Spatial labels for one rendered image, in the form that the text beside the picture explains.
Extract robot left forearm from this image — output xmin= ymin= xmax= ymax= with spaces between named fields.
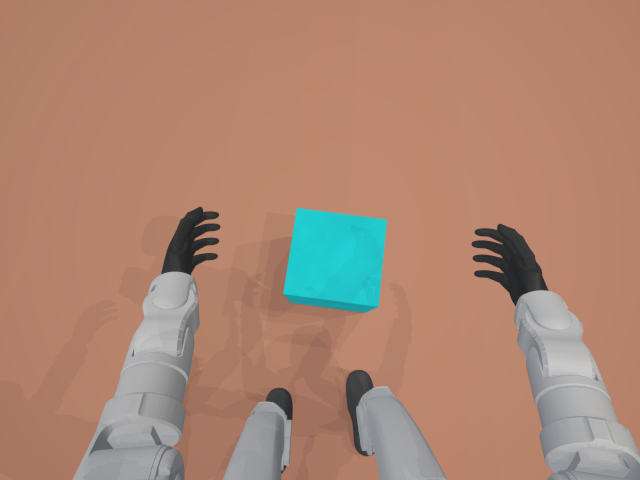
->
xmin=72 ymin=272 xmax=200 ymax=480

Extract right robot hand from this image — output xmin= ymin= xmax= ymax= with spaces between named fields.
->
xmin=472 ymin=224 xmax=549 ymax=306

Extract carton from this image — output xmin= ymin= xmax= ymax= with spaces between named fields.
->
xmin=283 ymin=208 xmax=387 ymax=313

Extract right robot foot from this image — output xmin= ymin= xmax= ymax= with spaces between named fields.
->
xmin=346 ymin=370 xmax=374 ymax=456

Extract robot right forearm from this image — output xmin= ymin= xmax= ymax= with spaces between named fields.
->
xmin=514 ymin=290 xmax=640 ymax=480

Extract left robot upper arm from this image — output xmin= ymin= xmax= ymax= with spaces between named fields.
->
xmin=76 ymin=445 xmax=185 ymax=480

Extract robot left shin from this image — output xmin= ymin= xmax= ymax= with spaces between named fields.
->
xmin=245 ymin=402 xmax=285 ymax=425

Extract left robot hand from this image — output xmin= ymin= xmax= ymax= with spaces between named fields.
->
xmin=161 ymin=207 xmax=220 ymax=275

